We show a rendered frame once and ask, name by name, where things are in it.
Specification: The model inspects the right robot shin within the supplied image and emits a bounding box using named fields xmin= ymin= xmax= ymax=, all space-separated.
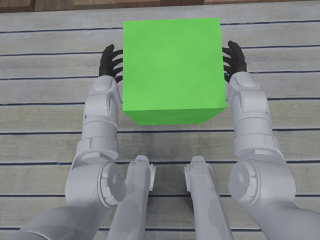
xmin=190 ymin=156 xmax=214 ymax=200

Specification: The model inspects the robot left hand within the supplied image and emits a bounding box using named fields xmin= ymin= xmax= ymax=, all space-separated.
xmin=99 ymin=44 xmax=123 ymax=83

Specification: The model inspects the robot right hand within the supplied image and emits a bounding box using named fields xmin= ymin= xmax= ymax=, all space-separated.
xmin=222 ymin=40 xmax=247 ymax=83

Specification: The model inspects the left robot upper arm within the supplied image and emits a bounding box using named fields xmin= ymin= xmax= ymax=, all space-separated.
xmin=4 ymin=161 xmax=127 ymax=240

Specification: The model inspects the robot left forearm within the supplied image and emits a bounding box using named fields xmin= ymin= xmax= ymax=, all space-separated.
xmin=65 ymin=75 xmax=122 ymax=198

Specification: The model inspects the left robot thigh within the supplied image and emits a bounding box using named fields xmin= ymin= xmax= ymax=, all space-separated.
xmin=106 ymin=159 xmax=156 ymax=240

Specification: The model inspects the carton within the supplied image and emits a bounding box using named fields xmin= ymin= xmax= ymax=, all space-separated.
xmin=122 ymin=17 xmax=227 ymax=126

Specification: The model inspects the right robot upper arm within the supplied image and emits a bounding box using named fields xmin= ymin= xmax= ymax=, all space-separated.
xmin=228 ymin=158 xmax=320 ymax=240

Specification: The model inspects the robot right forearm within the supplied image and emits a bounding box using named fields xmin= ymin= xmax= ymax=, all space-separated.
xmin=227 ymin=71 xmax=296 ymax=191

